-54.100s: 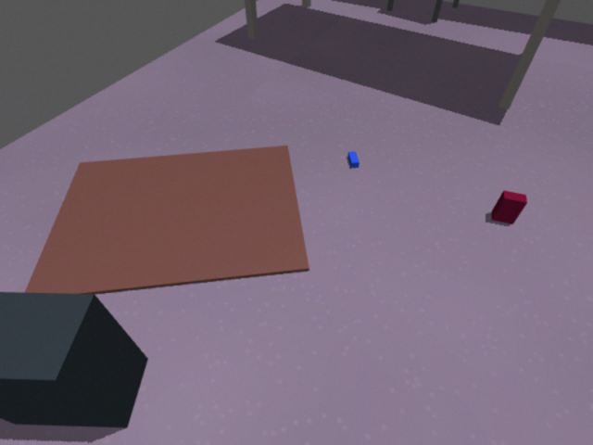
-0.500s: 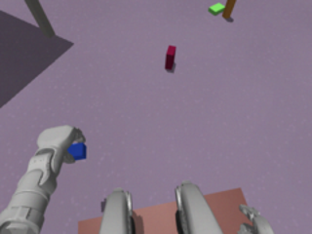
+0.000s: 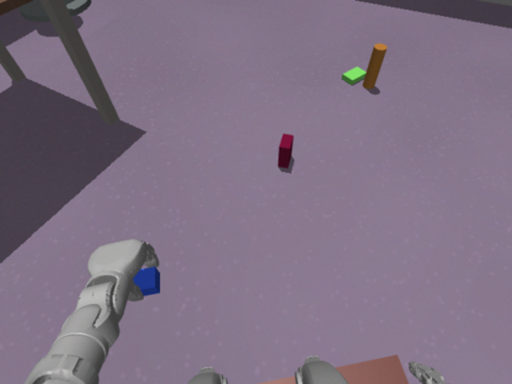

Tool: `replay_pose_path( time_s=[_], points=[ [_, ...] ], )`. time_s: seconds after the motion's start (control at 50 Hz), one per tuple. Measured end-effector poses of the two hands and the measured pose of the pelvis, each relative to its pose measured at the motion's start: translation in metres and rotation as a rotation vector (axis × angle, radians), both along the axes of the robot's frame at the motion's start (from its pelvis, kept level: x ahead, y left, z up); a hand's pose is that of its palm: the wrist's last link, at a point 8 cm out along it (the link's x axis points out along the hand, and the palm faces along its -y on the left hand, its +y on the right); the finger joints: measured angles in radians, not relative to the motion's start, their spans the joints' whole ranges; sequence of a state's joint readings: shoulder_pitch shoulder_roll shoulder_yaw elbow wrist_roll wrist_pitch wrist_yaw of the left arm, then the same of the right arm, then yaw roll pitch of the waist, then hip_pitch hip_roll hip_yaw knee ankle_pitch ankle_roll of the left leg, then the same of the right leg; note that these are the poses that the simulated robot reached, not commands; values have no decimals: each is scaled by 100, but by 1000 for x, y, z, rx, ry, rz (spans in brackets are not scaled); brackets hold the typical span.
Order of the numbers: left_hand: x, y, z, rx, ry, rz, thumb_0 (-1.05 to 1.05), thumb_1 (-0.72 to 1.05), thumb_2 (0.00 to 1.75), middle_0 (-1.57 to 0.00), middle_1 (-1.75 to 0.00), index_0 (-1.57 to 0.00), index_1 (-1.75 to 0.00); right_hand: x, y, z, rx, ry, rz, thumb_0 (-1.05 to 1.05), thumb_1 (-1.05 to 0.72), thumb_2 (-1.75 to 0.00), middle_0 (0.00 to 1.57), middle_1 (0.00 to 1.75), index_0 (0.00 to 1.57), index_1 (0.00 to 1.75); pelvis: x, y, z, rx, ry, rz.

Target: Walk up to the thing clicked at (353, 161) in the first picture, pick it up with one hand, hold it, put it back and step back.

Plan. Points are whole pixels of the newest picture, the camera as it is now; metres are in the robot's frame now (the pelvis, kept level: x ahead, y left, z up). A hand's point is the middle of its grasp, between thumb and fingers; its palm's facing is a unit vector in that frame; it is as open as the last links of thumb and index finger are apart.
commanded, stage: lift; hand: left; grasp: from above
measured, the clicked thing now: (133, 284) +0.34 +0.23 -0.12
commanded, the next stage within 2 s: hold in 0.10 s
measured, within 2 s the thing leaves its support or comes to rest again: neither
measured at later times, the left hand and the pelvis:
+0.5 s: hand (111, 263) +0.34 +0.23 -0.02, palm faces -0.46 -0.06 -0.89, open 7.1 cm; pelvis +0.03 +0.01 +0.04, yaw +0 degrees
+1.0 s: hand (111, 267) +0.32 +0.22 +0.01, palm faces -0.45 -0.06 -0.89, open 7.1 cm; pelvis +0.03 +0.00 +0.05, yaw -1 degrees
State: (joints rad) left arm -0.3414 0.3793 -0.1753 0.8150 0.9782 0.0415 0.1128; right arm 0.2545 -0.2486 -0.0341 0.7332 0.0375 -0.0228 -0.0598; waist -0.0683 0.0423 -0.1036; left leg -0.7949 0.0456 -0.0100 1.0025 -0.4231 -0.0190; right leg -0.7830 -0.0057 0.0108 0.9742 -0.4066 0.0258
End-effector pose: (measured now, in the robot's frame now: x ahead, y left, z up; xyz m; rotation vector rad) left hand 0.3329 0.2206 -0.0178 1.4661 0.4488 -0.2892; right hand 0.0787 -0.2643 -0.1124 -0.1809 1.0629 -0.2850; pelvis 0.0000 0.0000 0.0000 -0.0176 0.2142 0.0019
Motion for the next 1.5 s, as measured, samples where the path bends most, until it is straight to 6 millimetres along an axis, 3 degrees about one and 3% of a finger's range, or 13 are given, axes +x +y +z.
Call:
replay_pose_path(
  time_s=[0.24, 0.54, 1.16, 1.5],
  points=[
    [5, 6, 28, 4, 0, -7, -1, 47, 9, -92, -27, -96, -22, 25, 7, 25, 13, -19, 10, 1, -90, -90, 20, 30, 20, 30, 19, 5, 25, 4, -47, -4],
    [13, 10, 60, 12, 5, -38, -1, 45, 13, -90, -30, -94, -25, 54, 12, 45, 32, -80, 22, 1, -90, -90, 20, 30, 20, 30, 33, 9, 40, 7, -94, -10],
    [-9, -4, 88, 7, -10, -64, -1, 44, 13, -91, -31, -95, -26, 70, 7, 59, 52, -137, 50, 1, -90, -90, 20, 30, 20, 30, 24, -1, 51, 22, -158, -16],
    [-10, -6, 100, 3, -11, -64, -1, 45, 10, -91, -32, -95, -26, 77, 9, 65, 58, -161, 57, 1, -91, -90, 20, 30, 20, 30, 23, -2, 56, 25, -183, -19]
  ],
)
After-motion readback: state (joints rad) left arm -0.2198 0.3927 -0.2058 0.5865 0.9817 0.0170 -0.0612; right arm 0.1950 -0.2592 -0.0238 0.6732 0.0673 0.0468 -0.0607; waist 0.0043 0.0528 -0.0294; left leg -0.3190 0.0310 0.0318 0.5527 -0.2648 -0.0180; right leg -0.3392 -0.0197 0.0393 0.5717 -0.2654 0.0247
